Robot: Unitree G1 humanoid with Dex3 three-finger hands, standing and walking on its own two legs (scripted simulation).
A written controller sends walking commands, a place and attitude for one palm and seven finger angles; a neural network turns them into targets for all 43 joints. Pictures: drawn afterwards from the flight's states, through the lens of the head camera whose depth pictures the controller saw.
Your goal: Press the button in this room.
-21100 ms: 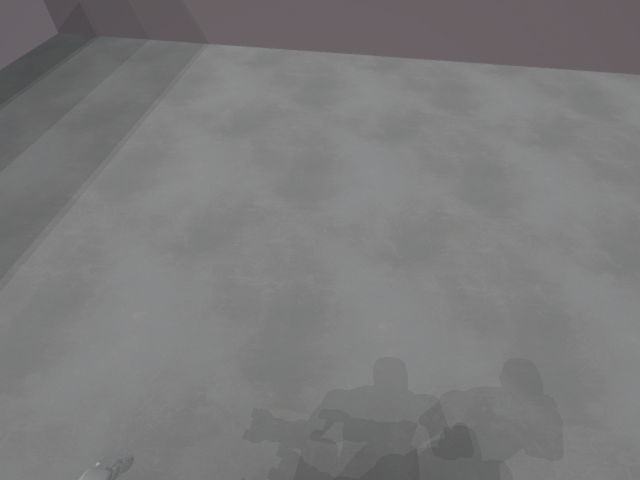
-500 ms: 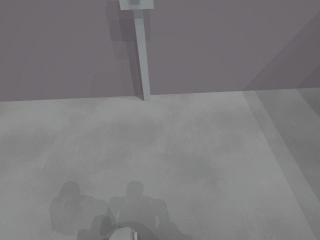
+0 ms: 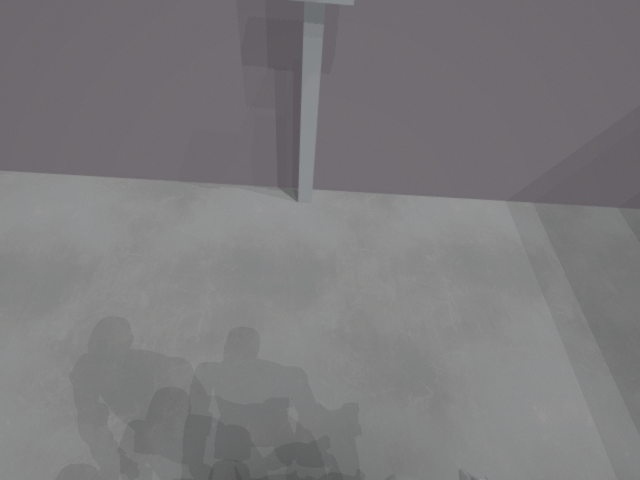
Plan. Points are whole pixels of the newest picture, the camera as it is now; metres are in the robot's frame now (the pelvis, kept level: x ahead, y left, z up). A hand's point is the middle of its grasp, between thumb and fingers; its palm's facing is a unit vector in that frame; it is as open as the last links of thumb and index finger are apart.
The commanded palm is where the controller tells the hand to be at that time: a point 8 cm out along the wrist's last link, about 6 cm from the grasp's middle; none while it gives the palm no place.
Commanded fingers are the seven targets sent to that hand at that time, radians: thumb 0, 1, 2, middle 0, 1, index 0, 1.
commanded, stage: stand and wait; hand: left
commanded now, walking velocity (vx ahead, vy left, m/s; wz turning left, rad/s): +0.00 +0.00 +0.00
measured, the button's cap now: out of the picture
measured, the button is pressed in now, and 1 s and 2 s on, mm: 0 0 0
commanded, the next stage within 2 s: turn or walk to find it in 0.42 s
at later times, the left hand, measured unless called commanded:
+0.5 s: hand out of the picture +0.07 +0.13 -0.16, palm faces +0.03 -0.97 -0.24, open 7.2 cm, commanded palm none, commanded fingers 0.00 0.90 0.90 -0.20 -0.30 -0.20 -0.30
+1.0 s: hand out of the picture +0.07 +0.16 -0.18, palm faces +0.05 -0.99 -0.13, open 7.3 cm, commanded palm none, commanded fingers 0.00 0.90 0.90 -0.20 -0.30 -0.20 -0.30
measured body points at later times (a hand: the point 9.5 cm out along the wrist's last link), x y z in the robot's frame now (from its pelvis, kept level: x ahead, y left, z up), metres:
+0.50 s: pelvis +0.04 -0.05 +0.00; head +0.04 -0.07 +0.45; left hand +0.07 +0.19 -0.14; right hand -0.01 -0.24 -0.17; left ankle +0.04 +0.08 -0.74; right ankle +0.06 -0.14 -0.74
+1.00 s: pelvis +0.12 +0.01 +0.00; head +0.12 +0.02 +0.45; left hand +0.07 +0.21 -0.17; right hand +0.15 -0.23 -0.15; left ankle +0.12 +0.09 -0.74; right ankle +0.09 -0.12 -0.70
